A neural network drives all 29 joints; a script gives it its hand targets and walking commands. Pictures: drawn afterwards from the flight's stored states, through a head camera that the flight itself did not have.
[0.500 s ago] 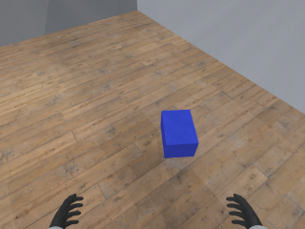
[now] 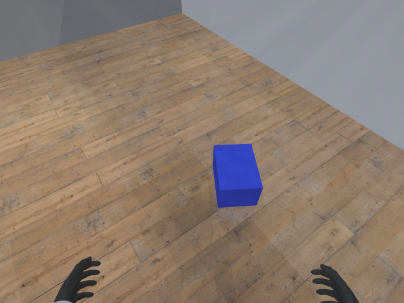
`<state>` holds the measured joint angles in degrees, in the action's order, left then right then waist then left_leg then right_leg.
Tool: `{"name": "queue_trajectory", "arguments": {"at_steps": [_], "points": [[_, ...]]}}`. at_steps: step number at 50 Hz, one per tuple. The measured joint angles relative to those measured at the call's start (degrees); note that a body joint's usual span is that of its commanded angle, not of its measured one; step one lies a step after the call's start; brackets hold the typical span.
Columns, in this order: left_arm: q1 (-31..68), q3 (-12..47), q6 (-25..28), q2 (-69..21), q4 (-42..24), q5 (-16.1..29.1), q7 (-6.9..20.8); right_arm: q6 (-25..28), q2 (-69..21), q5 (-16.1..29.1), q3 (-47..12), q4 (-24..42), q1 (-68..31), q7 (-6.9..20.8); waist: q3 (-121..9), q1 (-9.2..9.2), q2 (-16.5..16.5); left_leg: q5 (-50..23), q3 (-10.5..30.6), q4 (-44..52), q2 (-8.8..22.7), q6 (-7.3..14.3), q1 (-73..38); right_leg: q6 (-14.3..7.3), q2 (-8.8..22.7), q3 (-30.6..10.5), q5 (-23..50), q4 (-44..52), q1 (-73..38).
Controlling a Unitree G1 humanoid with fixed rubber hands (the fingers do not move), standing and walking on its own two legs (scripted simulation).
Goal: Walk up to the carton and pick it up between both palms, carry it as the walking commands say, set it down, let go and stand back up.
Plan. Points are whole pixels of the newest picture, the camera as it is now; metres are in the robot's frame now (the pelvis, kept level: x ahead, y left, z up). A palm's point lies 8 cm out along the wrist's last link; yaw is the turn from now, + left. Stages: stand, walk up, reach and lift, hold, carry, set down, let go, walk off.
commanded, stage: stand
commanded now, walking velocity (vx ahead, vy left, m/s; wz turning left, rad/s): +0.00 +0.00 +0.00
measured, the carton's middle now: (234, 174) +0.83 -0.19 -0.66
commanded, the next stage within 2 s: walk up in 1.22 s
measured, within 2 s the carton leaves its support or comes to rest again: neither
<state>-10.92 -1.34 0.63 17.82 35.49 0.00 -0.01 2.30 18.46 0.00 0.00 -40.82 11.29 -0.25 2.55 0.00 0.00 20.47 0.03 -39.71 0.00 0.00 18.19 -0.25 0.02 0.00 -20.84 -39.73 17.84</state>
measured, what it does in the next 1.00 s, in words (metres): stands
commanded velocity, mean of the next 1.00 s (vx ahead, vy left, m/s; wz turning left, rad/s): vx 0.00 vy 0.00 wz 0.00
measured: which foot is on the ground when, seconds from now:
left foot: down 0.00-1.00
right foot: down 0.00-1.00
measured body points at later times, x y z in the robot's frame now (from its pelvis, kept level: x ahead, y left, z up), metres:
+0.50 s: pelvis -0.01 +0.00 +0.00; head +0.00 +0.00 +0.45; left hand +0.15 +0.28 -0.09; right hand +0.12 -0.28 -0.10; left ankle +0.01 +0.12 -0.72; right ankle +0.00 -0.12 -0.72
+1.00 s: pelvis -0.02 +0.00 +0.00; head -0.01 +0.00 +0.45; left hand +0.12 +0.28 -0.09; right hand +0.09 -0.29 -0.11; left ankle +0.01 +0.12 -0.72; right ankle +0.00 -0.12 -0.72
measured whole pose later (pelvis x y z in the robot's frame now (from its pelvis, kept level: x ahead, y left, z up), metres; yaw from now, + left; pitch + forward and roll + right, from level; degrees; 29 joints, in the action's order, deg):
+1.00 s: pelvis -0.02 +0.00 +0.00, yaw +0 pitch -2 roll +0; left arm -9.5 -1.3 0.9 18.8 43.2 0.0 0.0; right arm 2.3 19.4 0.0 0.0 -48.0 11.3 -0.2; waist 2.9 0.0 0.0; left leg 18.1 0.0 -38.4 0.0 0.0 18.2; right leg -0.3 0.0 0.0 -18.5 -38.4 17.8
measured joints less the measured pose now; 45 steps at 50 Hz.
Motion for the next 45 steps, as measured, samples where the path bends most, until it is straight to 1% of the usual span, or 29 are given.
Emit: {"name": "queue_trajectory", "arguments": {"at_steps": [22, 45], "points": [[0.5, 0.0, 0.2, 0.8, 2.5, 0.0, 0.0, 0.0, 0.4, 0.0, 0.0, -3.2, 0.0, 0.0, 0.3, 0.0, 0.0, -0.6, 0.0, 0.0, 0.0, 0.0, 0.0, 0.0, 0.0, 0.0, 0.6, 0.0, 0.0], [1.3, 0.0, 0.3, 0.9, 6.6, 0.0, 0.0, 0.0, 0.9, 0.0, 0.0, -6.6, 0.0, 0.0, 0.4, 0.0, 0.0, -1.9, 0.0, 0.8, 0.0, 0.0, 0.0, 0.0, 0.0, 0.0, 1.9, 0.7, 0.0]]}}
